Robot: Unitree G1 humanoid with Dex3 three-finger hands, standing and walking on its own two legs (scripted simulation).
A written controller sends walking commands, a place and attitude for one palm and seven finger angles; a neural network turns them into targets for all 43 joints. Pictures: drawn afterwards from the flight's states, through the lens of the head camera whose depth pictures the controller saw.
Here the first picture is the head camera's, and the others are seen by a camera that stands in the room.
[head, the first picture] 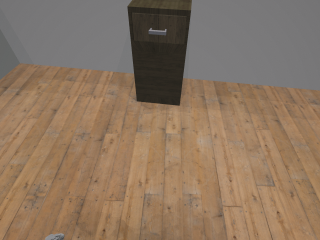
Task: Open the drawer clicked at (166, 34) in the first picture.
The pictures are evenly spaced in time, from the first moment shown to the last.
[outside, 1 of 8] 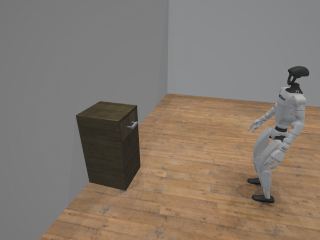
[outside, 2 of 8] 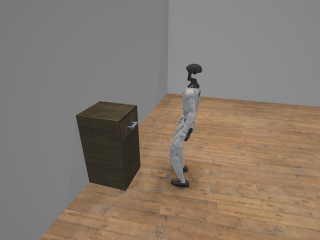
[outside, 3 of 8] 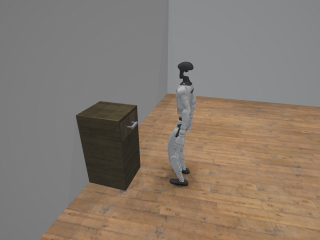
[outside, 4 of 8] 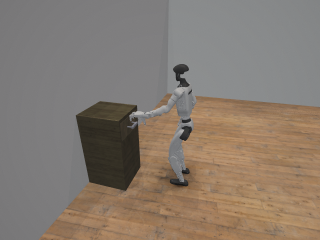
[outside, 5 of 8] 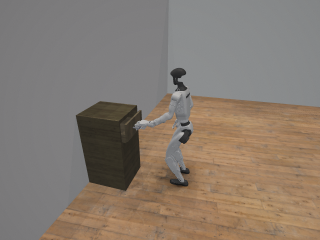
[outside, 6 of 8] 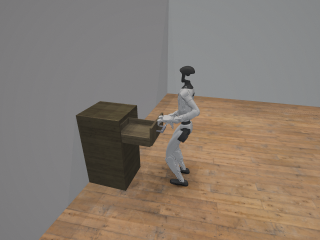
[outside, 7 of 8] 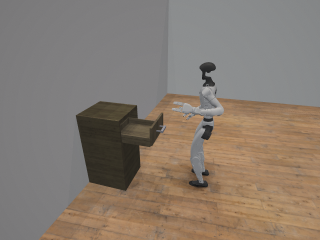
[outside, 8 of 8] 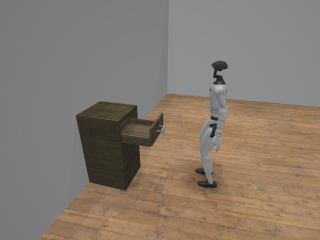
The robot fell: no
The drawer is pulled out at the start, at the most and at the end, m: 0.00 0.30 0.30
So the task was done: yes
